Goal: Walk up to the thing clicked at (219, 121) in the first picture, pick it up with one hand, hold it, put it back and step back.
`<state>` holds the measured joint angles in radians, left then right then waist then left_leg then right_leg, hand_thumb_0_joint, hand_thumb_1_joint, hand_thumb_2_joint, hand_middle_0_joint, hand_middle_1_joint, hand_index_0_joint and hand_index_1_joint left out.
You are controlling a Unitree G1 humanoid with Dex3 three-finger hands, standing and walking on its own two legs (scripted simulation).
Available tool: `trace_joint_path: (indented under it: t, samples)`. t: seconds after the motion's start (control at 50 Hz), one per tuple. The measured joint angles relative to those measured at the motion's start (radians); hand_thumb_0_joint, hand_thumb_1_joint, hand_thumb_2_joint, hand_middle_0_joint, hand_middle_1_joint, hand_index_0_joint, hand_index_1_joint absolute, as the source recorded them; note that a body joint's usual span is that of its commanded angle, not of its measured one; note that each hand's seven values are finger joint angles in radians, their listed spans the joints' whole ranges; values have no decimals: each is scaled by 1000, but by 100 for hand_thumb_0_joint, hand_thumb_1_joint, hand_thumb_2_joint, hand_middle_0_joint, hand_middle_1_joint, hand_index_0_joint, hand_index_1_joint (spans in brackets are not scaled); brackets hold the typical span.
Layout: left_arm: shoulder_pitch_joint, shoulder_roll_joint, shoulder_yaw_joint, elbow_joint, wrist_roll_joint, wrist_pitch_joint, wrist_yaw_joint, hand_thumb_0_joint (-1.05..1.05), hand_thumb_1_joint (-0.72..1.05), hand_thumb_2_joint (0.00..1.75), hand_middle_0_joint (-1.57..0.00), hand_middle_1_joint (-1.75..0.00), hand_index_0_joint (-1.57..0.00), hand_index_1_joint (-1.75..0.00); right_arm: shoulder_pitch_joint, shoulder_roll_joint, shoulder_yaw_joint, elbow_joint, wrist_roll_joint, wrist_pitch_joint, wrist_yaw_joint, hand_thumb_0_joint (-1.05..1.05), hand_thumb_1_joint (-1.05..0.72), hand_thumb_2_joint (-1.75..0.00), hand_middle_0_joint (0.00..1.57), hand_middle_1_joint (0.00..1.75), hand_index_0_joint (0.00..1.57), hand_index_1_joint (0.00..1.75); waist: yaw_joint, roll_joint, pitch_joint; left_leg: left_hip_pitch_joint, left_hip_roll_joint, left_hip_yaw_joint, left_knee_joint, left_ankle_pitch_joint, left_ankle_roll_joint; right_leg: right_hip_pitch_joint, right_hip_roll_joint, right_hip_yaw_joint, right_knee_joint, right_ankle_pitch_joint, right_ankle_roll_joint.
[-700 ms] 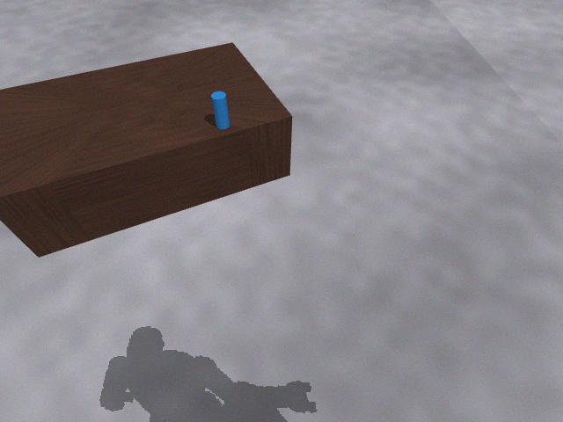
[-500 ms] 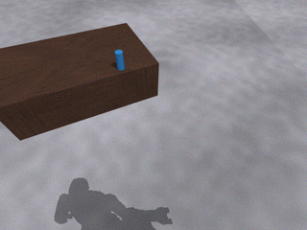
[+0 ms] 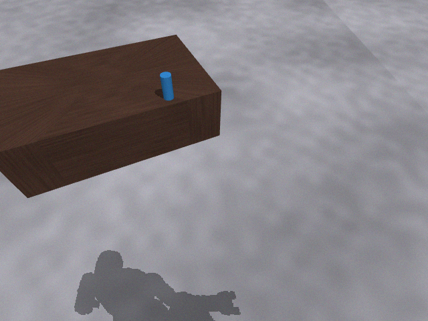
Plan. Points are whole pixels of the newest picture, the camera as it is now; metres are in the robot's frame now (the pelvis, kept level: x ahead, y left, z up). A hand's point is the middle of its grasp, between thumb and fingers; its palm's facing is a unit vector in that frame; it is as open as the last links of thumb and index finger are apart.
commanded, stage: stand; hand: right
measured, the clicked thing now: (167, 86) +1.25 +0.25 -0.35
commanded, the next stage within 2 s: walk up in 0.42 s
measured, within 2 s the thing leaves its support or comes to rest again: neither
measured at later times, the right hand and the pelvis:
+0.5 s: hand out of the picture +0.07 -0.25 -0.16, palm faces -0.07 +0.94 -0.33, open 7.4 cm; pelvis +0.00 +0.00 +0.00, yaw +3 degrees
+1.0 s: hand (284, 271) +0.24 -0.15 -0.14, palm faces -0.24 +0.89 -0.39, open 7.4 cm; pelvis +0.15 +0.11 -0.01, yaw +15 degrees
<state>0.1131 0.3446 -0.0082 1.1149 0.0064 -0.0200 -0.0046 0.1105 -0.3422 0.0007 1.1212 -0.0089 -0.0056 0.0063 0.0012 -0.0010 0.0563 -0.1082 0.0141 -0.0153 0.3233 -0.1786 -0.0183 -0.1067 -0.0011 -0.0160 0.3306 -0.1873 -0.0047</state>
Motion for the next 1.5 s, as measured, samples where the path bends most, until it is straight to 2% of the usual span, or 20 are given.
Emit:
trace_joint_path:
  t: [0.42,0.48,0.52,0.58,0.68,0.74,0.76,0.78,0.8,0.84,0.88,0.92,1.04,1.16,1.2,1.22,1.28,1.32,1.38,1.5]
  samples:
    - [10,5,-1,1,1,3,-3,1,90,90,-20,-30,-20,-30,6,-1,-1,5,0,-1,2,0,-90,-89,20,30,20,30,2,0,-2,7,-2,5,-12,8,1,0,-2,5,0,3,1]
    - [26,7,39,-42,16,-14,-29,1,90,90,-21,-30,-20,-30,52,-12,-34,-42,-15,10,32,0,-90,-89,20,30,20,30,-5,10,-14,-78,-6,-22,156,-152,36,-22,-5,-32,56,-88,-17]
    - [46,18,62,-87,26,-32,-34,1,90,90,-21,-30,-21,-30,80,-24,-51,-64,-30,26,49,0,-90,-89,20,30,20,30,6,3,-22,-182,-4,2,357,-198,38,-24,-20,-57,56,-70,-28]
    - [74,33,81,-127,34,-44,-35,1,90,90,-21,-30,-21,-30,105,-56,-77,-94,-35,29,75,1,-90,-89,20,30,20,30,20,12,-15,-299,31,11,517,-184,22,9,-34,-92,33,-60,-23]
    - [125,87,101,-160,42,-42,-51,1,90,90,-21,-30,-21,-30,130,-93,-109,-136,-32,22,104,1,-90,-89,20,30,20,30,27,6,-6,-343,108,19,409,-126,4,73,-66,-142,50,-116,17]
    - [144,122,108,-165,44,-30,-57,1,90,90,-21,-30,-21,-30,143,-104,-119,-158,-27,6,107,1,-91,-89,20,30,20,30,29,-12,-10,-303,119,52,319,-63,8,79,-103,-161,146,-209,26]
    - [151,130,109,-166,47,-25,-57,1,90,90,-21,-30,-21,-30,150,-110,-123,-165,-25,-4,105,1,-91,-89,20,30,20,30,27,-20,-15,-286,107,62,310,-45,9,67,-125,-161,209,-257,15]
    - [153,139,112,-166,48,-18,-56,1,90,90,-21,-30,-21,-30,148,-109,-126,-172,-24,-14,97,1,-91,-89,20,30,20,30,25,-47,-8,-285,80,80,346,-47,10,37,-161,-137,308,-297,-13]
    - [150,141,112,-162,43,-8,-53,1,90,90,-21,-30,-20,-30,148,-108,-127,-185,-25,-25,88,0,-91,-89,20,30,20,30,17,-61,-1,-293,61,88,389,-79,15,-17,-168,-88,448,-333,-29]
    - [130,137,98,-155,33,8,-51,1,90,90,-20,-30,-20,-30,158,-94,-119,-203,-10,-38,77,0,-91,-89,20,30,20,30,-8,-61,7,-286,41,76,406,-113,32,-136,-119,-15,692,-343,-43]
    - [112,138,84,-162,18,2,-56,1,90,90,-20,-30,-20,-30,172,-68,-98,-210,-6,-41,69,0,-91,-89,20,30,20,30,-15,-75,17,-240,23,72,351,-108,44,-237,-98,3,797,-280,-43]
    - [104,132,78,-174,10,-9,-65,1,90,90,-20,-30,-20,-30,195,-47,-78,-217,-4,-47,63,0,-90,-89,20,30,20,30,-20,-83,17,-188,9,64,284,-94,46,-306,-100,-6,774,-218,-34]
    - [109,100,79,-206,15,-7,-89,1,90,90,-20,-30,-20,-30,265,-26,-55,-239,-7,-68,55,0,-90,-89,20,30,20,30,-26,-68,7,-54,-17,32,156,-102,44,-395,-110,-9,531,-106,-2]
    - [109,80,89,-221,17,-16,-99,1,90,90,-20,-30,-20,-30,298,-49,-58,-259,-5,-72,47,0,-90,-89,21,30,20,30,-24,-24,1,25,-8,-5,171,-200,8,-356,-98,-21,323,0,-15]
    - [116,84,96,-236,17,-34,-96,1,90,90,-21,-30,-20,-30,308,-59,-60,-268,-5,-69,40,1,-90,-89,21,30,20,30,-17,-6,-7,11,8,-23,273,-277,6,-295,-74,-36,265,4,-22]
    - [112,80,102,-244,21,-46,-88,1,90,90,-21,-30,-20,-30,301,-64,-61,-265,-3,-64,34,1,-90,-89,21,30,20,30,-11,12,-2,-31,23,-33,390,-294,24,-292,-63,-52,298,-6,-14]
    - [115,57,91,-266,12,-65,-72,1,90,90,-20,-30,-20,-30,250,-76,-60,-247,-1,-49,19,1,-90,-89,20,30,20,30,13,35,20,-188,-1,-55,731,-275,55,-253,-63,-85,344,-76,-12]
    - [135,40,77,-269,6,-67,-68,1,90,90,-20,-30,-20,-30,217,-89,-61,-248,4,-53,22,1,-90,-89,20,30,20,30,26,51,25,-269,3,-36,789,-227,57,-200,-59,-97,300,-82,-16]
    - [174,31,64,-267,5,-65,-66,1,90,90,-21,-30,-20,-30,179,-100,-66,-264,4,-62,38,1,-91,-89,20,30,20,30,37,59,23,-356,27,-10,714,-170,45,-129,-51,-117,222,-81,-20]
    - [242,63,67,-278,15,-58,-66,1,90,90,-21,-30,-21,-30,128,-87,-72,-284,-5,-57,59,0,-91,-89,20,30,20,30,67,17,33,-390,54,41,407,-73,28,-38,-46,-141,180,-139,-14]
